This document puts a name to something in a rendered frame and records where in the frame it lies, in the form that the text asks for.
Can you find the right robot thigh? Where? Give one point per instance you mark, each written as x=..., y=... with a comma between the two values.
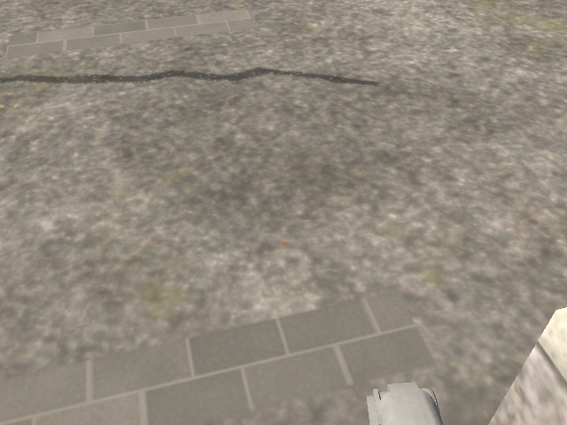
x=402, y=404

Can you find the robot right shin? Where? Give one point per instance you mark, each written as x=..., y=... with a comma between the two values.
x=433, y=396

